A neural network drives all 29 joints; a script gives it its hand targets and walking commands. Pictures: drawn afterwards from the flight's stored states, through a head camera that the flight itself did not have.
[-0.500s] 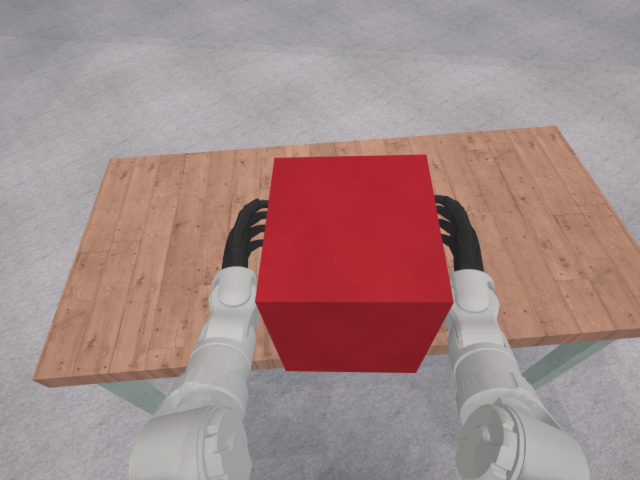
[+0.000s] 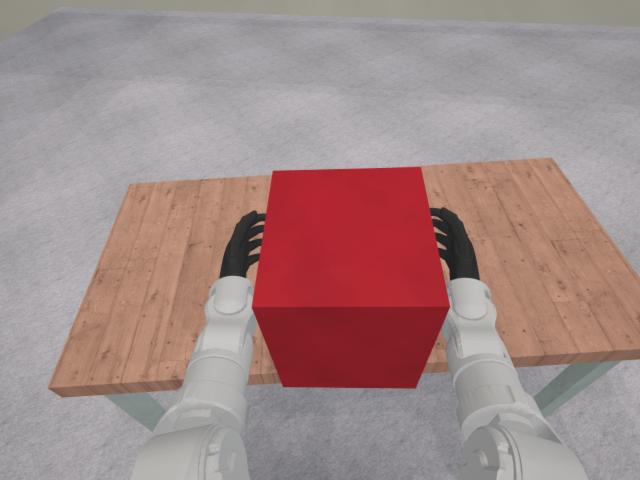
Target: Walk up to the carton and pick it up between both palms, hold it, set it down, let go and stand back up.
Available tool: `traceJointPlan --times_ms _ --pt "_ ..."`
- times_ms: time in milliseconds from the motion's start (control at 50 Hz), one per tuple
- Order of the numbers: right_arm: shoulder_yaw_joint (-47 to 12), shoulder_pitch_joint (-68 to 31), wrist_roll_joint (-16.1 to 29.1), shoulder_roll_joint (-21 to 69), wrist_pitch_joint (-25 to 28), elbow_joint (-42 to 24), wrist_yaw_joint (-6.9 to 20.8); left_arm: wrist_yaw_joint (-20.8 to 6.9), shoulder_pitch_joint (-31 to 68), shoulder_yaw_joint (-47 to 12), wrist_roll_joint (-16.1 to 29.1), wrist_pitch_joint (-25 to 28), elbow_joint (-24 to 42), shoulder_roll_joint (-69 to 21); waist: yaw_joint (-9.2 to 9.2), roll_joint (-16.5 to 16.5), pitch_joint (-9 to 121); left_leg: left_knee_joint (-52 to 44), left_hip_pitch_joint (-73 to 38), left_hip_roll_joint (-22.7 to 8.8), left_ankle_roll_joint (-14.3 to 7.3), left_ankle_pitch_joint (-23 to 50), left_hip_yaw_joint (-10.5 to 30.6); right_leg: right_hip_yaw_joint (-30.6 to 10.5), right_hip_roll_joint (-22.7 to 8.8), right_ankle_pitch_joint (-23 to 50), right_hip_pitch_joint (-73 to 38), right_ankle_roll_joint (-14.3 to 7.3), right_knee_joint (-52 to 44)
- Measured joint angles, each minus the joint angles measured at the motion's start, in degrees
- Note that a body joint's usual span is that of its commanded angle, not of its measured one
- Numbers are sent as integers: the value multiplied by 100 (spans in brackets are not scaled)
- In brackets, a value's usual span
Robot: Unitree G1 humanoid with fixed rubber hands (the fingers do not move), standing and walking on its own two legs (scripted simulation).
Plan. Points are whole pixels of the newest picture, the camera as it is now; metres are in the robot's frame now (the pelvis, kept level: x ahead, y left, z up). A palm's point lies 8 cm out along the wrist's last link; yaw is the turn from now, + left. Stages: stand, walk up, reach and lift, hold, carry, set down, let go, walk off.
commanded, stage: reach and lift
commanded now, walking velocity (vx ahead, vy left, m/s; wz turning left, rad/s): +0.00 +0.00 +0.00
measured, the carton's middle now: (347, 284) +0.39 -0.06 +0.01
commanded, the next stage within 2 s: hold in 1.88 s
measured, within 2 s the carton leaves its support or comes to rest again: neither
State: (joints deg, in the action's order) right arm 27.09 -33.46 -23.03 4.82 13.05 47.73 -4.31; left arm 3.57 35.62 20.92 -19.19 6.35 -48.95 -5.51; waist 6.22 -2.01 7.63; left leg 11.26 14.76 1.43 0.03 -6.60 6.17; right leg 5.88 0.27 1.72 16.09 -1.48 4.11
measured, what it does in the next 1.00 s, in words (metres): stands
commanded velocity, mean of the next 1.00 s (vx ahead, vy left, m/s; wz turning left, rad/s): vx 0.00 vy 0.00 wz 0.00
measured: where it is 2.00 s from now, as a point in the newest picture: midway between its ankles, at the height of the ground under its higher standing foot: outside the picture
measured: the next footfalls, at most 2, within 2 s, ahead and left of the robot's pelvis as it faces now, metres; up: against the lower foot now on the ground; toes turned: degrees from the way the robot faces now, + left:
none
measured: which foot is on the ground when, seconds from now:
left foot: down 0.00-1.00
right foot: down 0.00-1.00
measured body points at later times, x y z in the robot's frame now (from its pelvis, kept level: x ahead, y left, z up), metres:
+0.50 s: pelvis +0.00 +0.01 +0.00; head -0.01 +0.02 +0.45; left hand +0.39 +0.11 +0.10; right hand +0.35 -0.18 +0.09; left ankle -0.02 +0.12 -0.75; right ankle +0.03 -0.10 -0.75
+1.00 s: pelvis +0.00 +0.02 +0.00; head +0.02 +0.04 +0.45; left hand +0.37 +0.13 +0.13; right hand +0.34 -0.16 +0.11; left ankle -0.02 +0.12 -0.75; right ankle +0.03 -0.10 -0.75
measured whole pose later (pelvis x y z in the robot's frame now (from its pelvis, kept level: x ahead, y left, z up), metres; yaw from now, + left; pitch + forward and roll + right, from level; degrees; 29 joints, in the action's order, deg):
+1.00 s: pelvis +0.00 +0.02 +0.00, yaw +0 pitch -4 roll -1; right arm 2.8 -20.1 4.3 -0.1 -10.2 14.2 -10.1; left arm 3.1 20.9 4.0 -15.8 -33.3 2.9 -3.2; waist 6.0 2.5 -5.3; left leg 15.9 0.9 1.5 -1.4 -11.1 4.9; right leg 5.2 0.3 -0.8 0.5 -0.1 4.9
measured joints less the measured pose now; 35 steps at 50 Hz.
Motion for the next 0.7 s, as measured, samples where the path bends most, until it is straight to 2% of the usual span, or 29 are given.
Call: traceJointPlan --times_ms 180,320,520,700 --pt "-522 200 630 -105 -239 -146 -136 47 -182 -358 286 -325 306 63 -56 47 -58 81 -220 1 -22 -70 -31 -23 -1 -58 -225 17 66" --pt "-904 335 1126 -179 -566 -399 -202 88 -354 -647 463 -838 827 91 -71 127 -187 196 -468 1 -38 -159 -28 -13 -1 -136 -494 31 146" --pt "-1501 650 1788 -263 -1200 -1250 -314 31 -711 -1058 474 -2021 2320 104 -45 317 -580 359 -879 -9 -57 -294 -18 9 10 -234 -957 50 220" --pt "-1890 949 2197 -283 -1643 -2112 -394 -68 -1045 -1351 349 -2960 3659 157 -19 449 -975 438 -1134 -9 -83 -376 -50 -7 8 -288 -1233 79 250"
